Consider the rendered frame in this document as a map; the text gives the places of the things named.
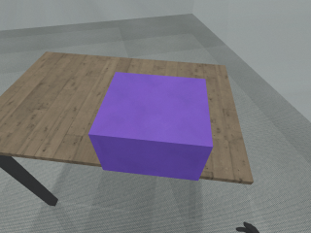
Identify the carton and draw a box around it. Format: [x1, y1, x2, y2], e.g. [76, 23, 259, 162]
[88, 72, 213, 181]

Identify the table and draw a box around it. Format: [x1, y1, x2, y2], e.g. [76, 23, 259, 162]
[0, 51, 254, 206]

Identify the right robot hand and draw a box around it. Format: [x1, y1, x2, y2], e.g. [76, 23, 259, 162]
[236, 221, 259, 233]

